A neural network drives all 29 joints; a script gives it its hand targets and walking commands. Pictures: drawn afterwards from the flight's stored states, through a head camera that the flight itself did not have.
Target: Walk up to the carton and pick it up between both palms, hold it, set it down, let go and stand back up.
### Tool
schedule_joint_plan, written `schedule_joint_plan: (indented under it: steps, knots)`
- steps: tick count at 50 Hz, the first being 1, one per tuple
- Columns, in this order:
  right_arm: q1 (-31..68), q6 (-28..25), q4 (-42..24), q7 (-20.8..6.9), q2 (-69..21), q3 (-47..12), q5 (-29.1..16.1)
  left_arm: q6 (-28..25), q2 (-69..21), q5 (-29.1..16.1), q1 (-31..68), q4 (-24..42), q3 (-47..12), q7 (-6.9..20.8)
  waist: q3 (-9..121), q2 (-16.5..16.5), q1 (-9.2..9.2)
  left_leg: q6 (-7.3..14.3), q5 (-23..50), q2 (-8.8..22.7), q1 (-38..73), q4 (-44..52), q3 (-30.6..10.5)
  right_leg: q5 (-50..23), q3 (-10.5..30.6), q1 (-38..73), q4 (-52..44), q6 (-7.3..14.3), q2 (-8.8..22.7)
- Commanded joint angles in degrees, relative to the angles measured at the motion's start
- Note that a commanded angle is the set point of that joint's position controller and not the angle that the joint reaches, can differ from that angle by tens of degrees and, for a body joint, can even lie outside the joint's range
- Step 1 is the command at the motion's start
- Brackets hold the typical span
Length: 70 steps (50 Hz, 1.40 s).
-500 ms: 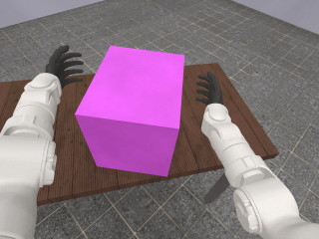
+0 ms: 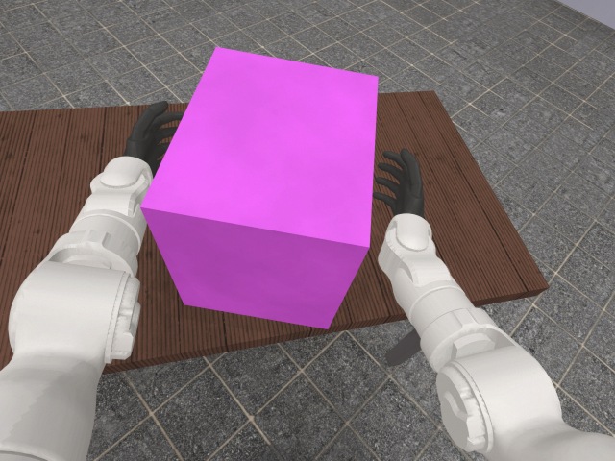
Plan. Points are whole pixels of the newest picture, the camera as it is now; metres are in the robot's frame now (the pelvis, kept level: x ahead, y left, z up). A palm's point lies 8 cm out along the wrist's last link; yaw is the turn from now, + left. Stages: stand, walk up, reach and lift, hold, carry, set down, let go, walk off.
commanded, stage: reach and lift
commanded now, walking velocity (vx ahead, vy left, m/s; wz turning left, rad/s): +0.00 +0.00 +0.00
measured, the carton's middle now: (275, 197) +0.46 -0.01 +0.03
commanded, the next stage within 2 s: none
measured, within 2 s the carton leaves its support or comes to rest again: neither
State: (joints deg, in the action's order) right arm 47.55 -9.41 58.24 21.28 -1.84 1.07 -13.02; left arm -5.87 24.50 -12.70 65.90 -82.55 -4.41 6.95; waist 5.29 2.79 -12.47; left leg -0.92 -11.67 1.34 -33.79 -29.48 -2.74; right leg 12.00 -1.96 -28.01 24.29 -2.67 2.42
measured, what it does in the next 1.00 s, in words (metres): stands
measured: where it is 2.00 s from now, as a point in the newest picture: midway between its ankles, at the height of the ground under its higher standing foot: outside the picture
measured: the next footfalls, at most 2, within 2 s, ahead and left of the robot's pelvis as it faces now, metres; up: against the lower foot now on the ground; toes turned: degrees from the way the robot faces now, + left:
none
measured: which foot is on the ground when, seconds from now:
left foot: down 0.00-1.00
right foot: down 0.00-1.00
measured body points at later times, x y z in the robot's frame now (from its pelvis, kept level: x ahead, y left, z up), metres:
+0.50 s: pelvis +0.00 +0.00 +0.00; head +0.09 +0.04 +0.44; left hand +0.51 +0.14 +0.07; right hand +0.41 -0.17 +0.06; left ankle +0.01 +0.12 -0.73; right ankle -0.02 -0.16 -0.73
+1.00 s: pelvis +0.00 +0.00 +0.00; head +0.10 +0.05 +0.44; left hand +0.51 +0.14 +0.07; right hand +0.41 -0.16 +0.06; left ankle +0.01 +0.12 -0.73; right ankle -0.02 -0.16 -0.73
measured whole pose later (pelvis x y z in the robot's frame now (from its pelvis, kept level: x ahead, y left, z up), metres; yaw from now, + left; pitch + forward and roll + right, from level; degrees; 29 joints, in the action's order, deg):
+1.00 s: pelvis +0.00 +0.00 +0.00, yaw +0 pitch +13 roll -2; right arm 47.3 -18.9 58.2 13.3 -11.5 34.1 15.9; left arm -7.8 16.5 17.9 65.3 -80.0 22.5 9.8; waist 2.2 5.0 -9.3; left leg -0.6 -12.5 1.3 -29.7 -29.5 -2.7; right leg 12.2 -2.0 -23.5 23.3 -3.0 2.4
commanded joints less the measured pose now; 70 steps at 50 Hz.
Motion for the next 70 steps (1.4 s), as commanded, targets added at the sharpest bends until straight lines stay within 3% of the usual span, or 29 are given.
schedule_joint_plan:
  steps: [1,2,4,6,8,9,10,14,16,18,21,23,24,27,32,35,36,37,40,43,56,58,59,60,61,65,66,68,70]
  knots:
    - [19.3,-3.5,-4.4,0.9,4.5,4.2,3.0,-2.2,0.8,6.3,21.4,9.7,4.3,-0.4,44.3,-14.2,1.09,-3.3,28.9,-0.7,26.4,-5.9,4.7,-32.4,-2.3,2.9,-0.7,1.5,-4.5]
    - [17.6,-3.7,-3.4,0.9,4.3,3.7,2.5,-2.1,1.7,7.4,19.4,9.1,5.8,-0.3,43.7,-14.4,2.29,-3.2,29.8,-0.9,25.5,-5.9,5.2,-34.3,-1.9,4.0,-0.6,1.5,-4.4]
    - [18.3,-4.3,-3.8,1.2,4.8,4.4,3.0,-2.0,-0.1,6.3,19.7,11.3,4.8,-0.4,43.8,-13.3,0.68,-3.7,30.4,-0.7,26.7,-6.0,4.6,-34.1,-2.7,2.9,-0.5,1.2,-5.1]
    - [18.2,-4.2,-2.7,1.0,4.2,4.6,2.3,-2.3,1.1,7.3,21.9,12.6,6.1,-0.7,43.2,-14.7,1.66,-3.4,29.4,-0.8,26.3,-5.8,4.9,-32.8,-2.3,3.3,-0.6,1.2,-4.7]
    - [19.1,-4.1,-4.0,1.0,3.0,3.3,1.9,-2.6,-0.6,6.2,21.1,13.0,5.5,-0.5,43.5,-13.5,1.92,-3.1,28.5,-1.0,24.8,-5.9,4.9,-32.8,-1.9,3.8,-0.4,1.3,-4.5]
    - [18.5,-4.5,-3.9,1.3,2.1,4.9,3.8,-2.7,-2.2,7.0,20.5,14.0,6.0,-0.7,43.8,-12.5,0.94,-3.0,28.9,-0.9,25.5,-5.6,4.6,-32.7,-2.4,3.4,-0.6,1.3,-4.8]
    - [20.6,-4.0,-4.2,1.2,1.7,4.3,3.3,-2.8,-2.0,6.6,22.4,14.2,6.0,-0.7,43.7,-12.5,1.72,-2.7,28.1,-0.7,25.0,-5.2,5.0,-31.4,-2.3,3.4,-0.6,1.3,-4.7]
    - [20.6,-4.0,-2.9,1.7,-0.4,6.7,6.1,-2.1,-4.3,9.1,22.5,13.2,6.9,-0.6,41.2,-12.8,0.69,-2.3,25.4,-0.9,23.6,-4.7,5.0,-32.1,-1.9,3.5,-0.8,0.9,-4.4]
    - [22.7,-3.9,-4.7,1.9,-1.8,7.4,8.2,-1.5,-5.6,10.6,21.9,12.0,8.6,-0.4,39.5,-10.3,1.97,-1.7,24.3,-0.5,22.6,-4.2,5.4,-31.4,-2.0,4.5,-0.9,0.6,-4.5]
    - [22.6,-3.7,-4.3,1.3,-2.0,9.1,9.8,-2.0,-5.9,11.2,22.9,13.3,9.4,-0.5,38.8,-10.9,2.20,-1.5,22.3,-0.4,23.0,-2.9,5.5,-27.2,-2.2,5.1,-1.7,0.5,-4.4]
    - [23.4,-4.3,-4.3,0.3,-4.7,11.7,13.1,-2.4,-9.6,12.5,23.9,13.9,9.2,0.5,37.0,-10.7,0.94,-1.4,20.4,-0.2,23.7,-2.1,5.5,-24.7,-2.7,4.6,-2.3,0.6,-4.2]
    - [23.1,-4.7,-3.3,-0.1,-5.8,13.3,15.7,-2.5,-9.5,15.9,23.3,13.1,12.4,0.7,36.8,-11.6,2.88,-1.4,21.1,-0.4,23.2,-2.0,6.6,-25.0,-2.5,5.5,-2.2,0.8,-3.7]
    - [20.7,-4.5,-2.0,-0.1,-6.9,13.8,16.9,-2.1,-9.6,18.0,21.1,10.7,14.6,1.4,34.6,-9.3,2.69,-0.9,20.0,-0.6,22.9,-1.4,6.9,-26.5,-1.9,7.4,-2.8,0.3,-3.3]
    - [21.9,-6.1,-1.4,-2.2,-9.8,17.0,21.4,-3.0,-12.7,20.8,22.4,12.8,16.7,2.9,32.4,-10.2,3.50,-0.8,18.3,-0.7,22.9,0.5,7.6,-23.0,-2.4,8.7,-3.2,0.1,-2.6]
    - [19.3,-9.2,0.9,-5.2,-17.7,19.6,28.0,-4.3,-18.7,29.4,20.8,11.9,23.7,4.3,28.9,-9.3,4.99,-0.6,19.4,-1.6,25.2,2.3,8.5,-25.8,-2.4,14.0,-4.3,-0.5,-2.2]
    - [21.1,-9.9,1.4,-7.8,-24.6,21.1,32.9,-4.3,-25.3,33.0,21.4,5.3,26.6,5.9,24.8,-9.1,5.48,-0.1,15.4,-1.9,23.8,4.0,8.7,-21.6,-2.8,15.2,-5.2,-0.4,-2.3]
    - [21.3,-9.8,1.5,-8.8,-28.0,22.4,35.8,-4.1,-29.2,34.1,21.4,3.1,26.1,7.0,23.5,-8.3,4.46,0.1,13.8,-2.3,22.6,4.6,9.0,-22.0,-3.2,15.8,-5.3,-0.6,-2.4]
    - [21.2,-10.0,-0.3,-10.0,-31.7,21.4,37.1,-4.5,-32.8,35.6,21.7,5.1,26.9,7.5,25.4,-8.7,5.82,-0.1,15.7,-2.3,23.7,5.1,9.1,-23.4,-2.9,17.5,-5.1,-0.5,-2.5]
    - [21.5,-9.4,0.5,-13.0,-36.5,21.6,39.7,-4.4,-39.5,36.9,21.9,2.7,25.8,8.9,24.0,-10.1,5.52,-0.9,15.9,-2.7,25.3,5.2,9.2,-24.1,-3.0,17.9,-5.4,-0.6,-2.9]
    - [19.6,-8.8,0.8,-14.0,-36.5,22.2,40.4,-4.4,-40.2,37.4,20.3,2.7,25.5,8.8,24.3,-11.5,5.41,-1.3,16.7,-2.6,25.7,6.0,9.0,-23.7,-3.0,19.2,-5.4,-0.1,-3.3]
    - [17.6,-9.5,2.5,-14.2,-39.6,19.2,39.5,-4.8,-43.3,37.9,17.6,3.2,25.5,8.9,24.8,-11.0,5.64,-1.9,21.6,-1.7,26.2,4.0,8.6,-28.6,-3.1,19.8,-3.8,0.4,-3.7]
    - [17.5,-10.0,2.6,-13.9,-38.6,19.5,40.0,-4.8,-43.6,37.6,17.3,2.4,25.3,9.1,25.3,-10.7,4.61,-1.9,22.2,-1.8,26.6,3.7,8.6,-29.6,-3.2,19.8,-4.1,0.4,-3.6]
    - [17.8,-9.8,2.3,-13.9,-38.8,18.7,39.8,-4.6,-43.1,37.9,17.2,2.7,26.1,9.4,24.5,-10.7,5.87,-1.6,22.1,-1.7,25.8,3.6,9.1,-29.9,-3.0,19.8,-3.9,0.5,-3.5]
    - [17.0,-9.7,3.0,-13.9,-39.2,18.4,39.9,-4.9,-42.8,37.8,17.0,1.8,26.3,9.5,23.4,-9.6,5.38,-1.2,20.3,-1.8,25.4,4.1,8.9,-29.1,-2.9,21.0,-3.9,0.2,-3.5]
    - [16.7,-9.5,2.8,-13.9,-39.2,18.3,39.4,-4.6,-43.0,38.0,17.1,2.5,26.3,9.4,23.8,-11.0,6.23,-1.2,20.4,-1.9,25.4,4.3,9.2,-27.9,-2.8,19.9,-4.3,0.5,-3.2]
    - [18.3,-9.5,1.8,-13.4,-40.0,18.2,39.5,-4.1,-42.9,37.6,16.6,3.1,26.2,9.6,23.4,-9.4,5.75,-0.8,18.3,-2.2,22.3,4.6,9.5,-31.0,-2.4,22.1,-3.2,0.2,-3.1]
    - [18.5,-9.9,1.0,-13.5,-39.2,18.2,39.0,-4.2,-43.4,37.4,17.7,3.3,25.9,9.5,24.9,-11.1,5.29,-1.2,19.3,-2.1,23.5,4.2,9.5,-29.9,-2.7,20.2,-3.5,0.5,-3.0]
    - [17.8,-9.3,2.4,-13.5,-39.4,18.2,39.2,-3.8,-42.6,38.0,17.6,3.3,26.4,9.4,22.8,-9.6,5.59,-0.7,18.5,-1.9,24.1,5.0,9.3,-28.4,-2.5,20.8,-4.5,0.5,-3.1]
    - [18.9,-9.8,1.5,-13.6,-39.5,17.8,38.7,-4.1,-43.2,37.7,18.0,3.8,25.7,9.1,24.5,-10.9,6.33,-1.1,20.0,-2.0,24.4,4.3,9.1,-27.3,-2.8,20.4,-4.1,0.7,-3.2]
